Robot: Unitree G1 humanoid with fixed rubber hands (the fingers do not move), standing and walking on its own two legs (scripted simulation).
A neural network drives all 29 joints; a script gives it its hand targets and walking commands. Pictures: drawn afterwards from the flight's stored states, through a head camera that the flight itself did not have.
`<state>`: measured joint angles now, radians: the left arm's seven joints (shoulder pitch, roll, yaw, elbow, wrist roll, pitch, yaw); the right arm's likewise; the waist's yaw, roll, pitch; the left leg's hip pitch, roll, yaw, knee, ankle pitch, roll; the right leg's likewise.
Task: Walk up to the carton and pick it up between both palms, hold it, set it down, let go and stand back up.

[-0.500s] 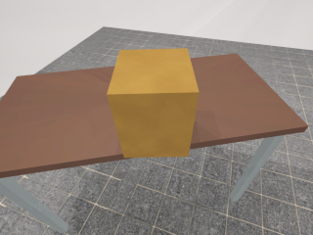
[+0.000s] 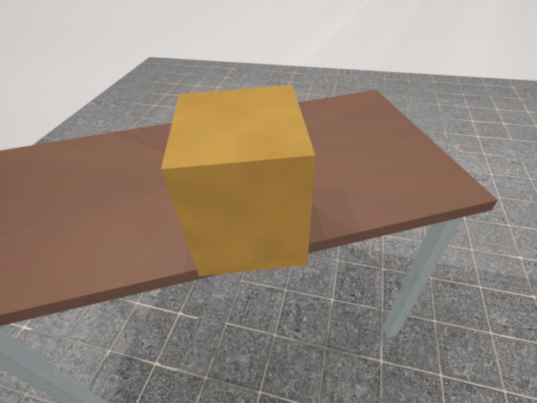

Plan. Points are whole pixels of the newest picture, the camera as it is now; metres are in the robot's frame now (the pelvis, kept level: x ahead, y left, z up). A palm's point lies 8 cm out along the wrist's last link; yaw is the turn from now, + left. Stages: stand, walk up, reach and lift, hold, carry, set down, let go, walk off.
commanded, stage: stand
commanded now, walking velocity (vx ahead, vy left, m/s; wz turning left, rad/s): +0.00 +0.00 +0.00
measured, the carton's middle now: (245, 182) +0.47 +0.06 +0.10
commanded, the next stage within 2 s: none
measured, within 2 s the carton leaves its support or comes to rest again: neither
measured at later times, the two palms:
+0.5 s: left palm out of the picture -0.05 +0.21 -0.14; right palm out of the picture -0.08 -0.20 -0.15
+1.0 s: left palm out of the picture -0.05 +0.22 -0.14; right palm out of the picture -0.08 -0.19 -0.15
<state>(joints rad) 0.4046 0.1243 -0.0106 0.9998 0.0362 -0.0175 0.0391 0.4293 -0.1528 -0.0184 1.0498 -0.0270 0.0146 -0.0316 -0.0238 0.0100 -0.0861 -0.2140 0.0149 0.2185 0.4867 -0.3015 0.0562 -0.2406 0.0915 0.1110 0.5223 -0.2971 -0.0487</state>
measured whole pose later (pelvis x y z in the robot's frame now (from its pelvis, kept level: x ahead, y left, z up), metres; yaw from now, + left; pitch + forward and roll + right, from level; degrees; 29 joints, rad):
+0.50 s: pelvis -0.02 +0.01 +0.00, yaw -1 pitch +0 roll +1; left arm 0.38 0.09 -0.02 1.10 0.03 0.00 0.04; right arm 0.40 -0.14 -0.01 1.10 -0.02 0.02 -0.04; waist -0.02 0.01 -0.03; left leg -0.21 0.00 0.24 0.48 -0.27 0.08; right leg -0.25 0.08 0.13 0.54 -0.27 -0.03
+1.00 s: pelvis -0.03 +0.02 +0.00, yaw -1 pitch -1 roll +1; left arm 0.35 0.10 -0.02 1.10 0.02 0.01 0.04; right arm 0.37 -0.14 -0.02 1.09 -0.02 0.02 -0.05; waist -0.02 0.02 0.00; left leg -0.22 -0.01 0.25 0.48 -0.27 0.10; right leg -0.27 0.07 0.14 0.55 -0.27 -0.01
